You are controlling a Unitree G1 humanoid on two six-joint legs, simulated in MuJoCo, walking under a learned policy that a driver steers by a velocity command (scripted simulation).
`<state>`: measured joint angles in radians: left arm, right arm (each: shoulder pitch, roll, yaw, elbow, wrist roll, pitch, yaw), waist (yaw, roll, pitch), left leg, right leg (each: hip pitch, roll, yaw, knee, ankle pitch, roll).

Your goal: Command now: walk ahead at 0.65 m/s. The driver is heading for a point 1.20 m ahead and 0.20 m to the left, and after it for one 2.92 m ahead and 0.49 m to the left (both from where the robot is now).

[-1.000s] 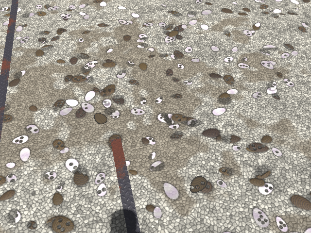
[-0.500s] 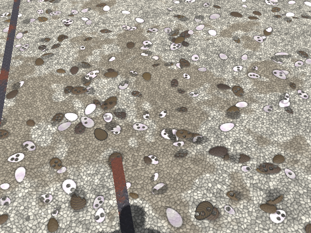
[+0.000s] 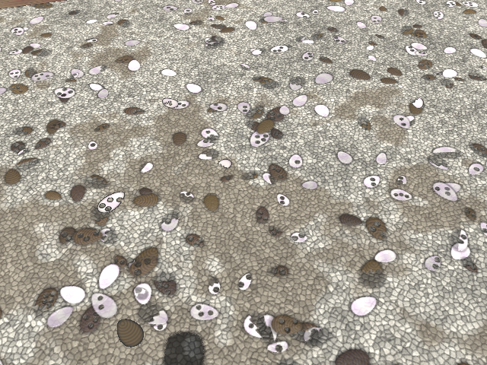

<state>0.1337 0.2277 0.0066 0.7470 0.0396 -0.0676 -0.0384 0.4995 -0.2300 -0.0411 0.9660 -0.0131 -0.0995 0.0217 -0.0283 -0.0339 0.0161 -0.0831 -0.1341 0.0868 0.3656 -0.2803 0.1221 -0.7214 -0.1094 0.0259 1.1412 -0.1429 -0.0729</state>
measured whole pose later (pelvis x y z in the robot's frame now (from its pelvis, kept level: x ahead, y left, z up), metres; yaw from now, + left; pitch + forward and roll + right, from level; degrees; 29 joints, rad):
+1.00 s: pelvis +0.43 +0.06 +0.01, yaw +1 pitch +3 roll -1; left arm 0.14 0.25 0.06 0.85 0.04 -0.05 -0.06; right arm 0.44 -0.21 -0.04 0.95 -0.01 -0.10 0.01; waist -0.05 -0.03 -0.06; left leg -0.10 -0.03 0.06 0.27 -0.23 0.06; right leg -0.68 -0.06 0.01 1.02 -0.10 -0.04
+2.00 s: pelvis +1.22 +0.09 +0.00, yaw +28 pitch +1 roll +1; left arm -0.01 0.24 0.00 0.65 0.05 -0.05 0.02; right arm 0.36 -0.31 -0.08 0.89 0.00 -0.03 0.00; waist -0.06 0.00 0.12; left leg -0.23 -0.23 -0.08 0.42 -0.17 0.18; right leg -0.68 -0.10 0.12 1.07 -0.32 0.07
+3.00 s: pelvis +1.39 +0.09 -0.01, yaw -5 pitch +1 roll +0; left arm 0.12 0.31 0.07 0.62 0.01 0.08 -0.06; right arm 0.23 -0.31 -0.05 0.69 -0.01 0.00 0.00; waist -0.03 0.02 0.06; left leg -0.26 0.14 0.20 0.65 -0.38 -0.03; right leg -0.28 0.01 -0.05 0.58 -0.30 -0.01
